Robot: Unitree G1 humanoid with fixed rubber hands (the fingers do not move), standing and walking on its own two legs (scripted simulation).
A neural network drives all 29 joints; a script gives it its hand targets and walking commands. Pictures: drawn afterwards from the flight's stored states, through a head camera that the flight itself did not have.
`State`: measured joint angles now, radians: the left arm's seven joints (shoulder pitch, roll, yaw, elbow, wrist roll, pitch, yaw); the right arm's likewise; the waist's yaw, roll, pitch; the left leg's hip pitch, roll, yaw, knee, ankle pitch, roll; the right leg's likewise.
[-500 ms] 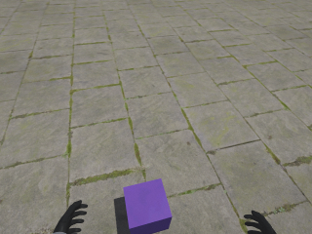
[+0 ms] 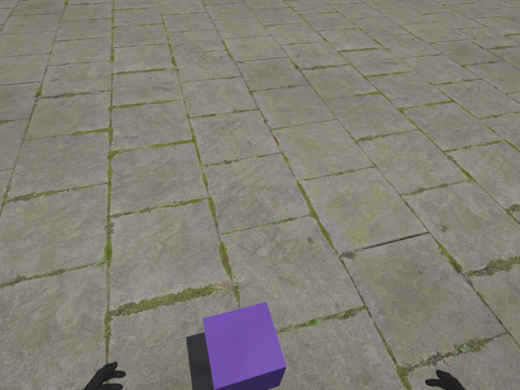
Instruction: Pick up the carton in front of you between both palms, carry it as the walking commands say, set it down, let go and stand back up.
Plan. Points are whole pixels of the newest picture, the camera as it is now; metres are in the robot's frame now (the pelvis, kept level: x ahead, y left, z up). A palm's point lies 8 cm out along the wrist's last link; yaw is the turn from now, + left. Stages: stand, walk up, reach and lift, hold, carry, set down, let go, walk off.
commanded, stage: stand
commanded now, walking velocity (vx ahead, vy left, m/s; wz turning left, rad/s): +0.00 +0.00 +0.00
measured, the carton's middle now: (242, 353) +0.36 +0.06 -0.65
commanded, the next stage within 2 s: none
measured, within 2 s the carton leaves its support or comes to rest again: neither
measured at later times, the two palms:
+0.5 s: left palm out of the picture +0.07 +0.30 -0.11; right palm out of the picture +0.09 -0.31 -0.08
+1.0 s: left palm out of the picture +0.05 +0.30 -0.11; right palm out of the picture +0.08 -0.32 -0.09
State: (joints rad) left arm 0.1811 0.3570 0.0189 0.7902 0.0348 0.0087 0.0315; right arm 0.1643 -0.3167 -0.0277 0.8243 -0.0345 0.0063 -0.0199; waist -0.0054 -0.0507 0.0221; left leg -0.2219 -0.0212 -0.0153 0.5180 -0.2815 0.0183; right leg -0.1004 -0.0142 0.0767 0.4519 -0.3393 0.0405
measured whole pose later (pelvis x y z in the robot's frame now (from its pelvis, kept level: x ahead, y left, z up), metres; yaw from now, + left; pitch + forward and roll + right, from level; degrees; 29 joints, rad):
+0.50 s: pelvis -0.02 +0.00 +0.01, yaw +1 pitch -2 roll +0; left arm 0.18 0.38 0.01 0.92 0.03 0.00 0.02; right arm 0.14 -0.36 -0.02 0.96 -0.03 0.00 -0.01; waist 0.00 -0.04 0.03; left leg -0.19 -0.02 -0.03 0.44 -0.22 0.01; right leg -0.06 -0.02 0.06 0.38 -0.28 0.04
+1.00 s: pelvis -0.02 -0.01 +0.01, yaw +2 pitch -2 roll -1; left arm 0.16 0.39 0.01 0.99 0.03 0.00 0.02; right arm 0.12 -0.37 -0.01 1.02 -0.02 0.00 -0.01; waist 0.00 -0.03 0.04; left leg -0.19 -0.02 -0.06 0.42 -0.19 0.00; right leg -0.05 -0.01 0.03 0.35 -0.26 0.03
